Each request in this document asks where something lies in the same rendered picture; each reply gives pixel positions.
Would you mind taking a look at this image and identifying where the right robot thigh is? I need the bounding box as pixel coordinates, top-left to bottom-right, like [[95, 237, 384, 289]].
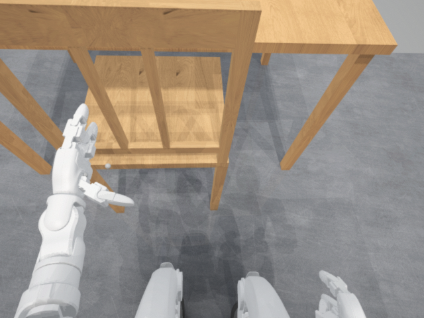
[[237, 276, 290, 318]]

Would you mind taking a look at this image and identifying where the right robot shin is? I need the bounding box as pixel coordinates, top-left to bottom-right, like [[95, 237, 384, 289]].
[[237, 272, 259, 318]]

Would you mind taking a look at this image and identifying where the table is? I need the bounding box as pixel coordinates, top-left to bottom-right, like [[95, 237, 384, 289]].
[[0, 0, 398, 175]]

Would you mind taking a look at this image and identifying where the robot left forearm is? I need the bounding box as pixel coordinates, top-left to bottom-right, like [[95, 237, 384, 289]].
[[14, 193, 86, 318]]

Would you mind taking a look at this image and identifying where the chair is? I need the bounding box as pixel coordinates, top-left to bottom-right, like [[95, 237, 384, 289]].
[[0, 0, 262, 213]]

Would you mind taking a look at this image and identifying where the left robot hand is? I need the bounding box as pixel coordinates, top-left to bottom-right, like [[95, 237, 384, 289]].
[[52, 103, 134, 207]]

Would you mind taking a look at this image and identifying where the right robot hand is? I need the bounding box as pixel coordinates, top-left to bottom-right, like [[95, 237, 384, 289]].
[[315, 270, 366, 318]]

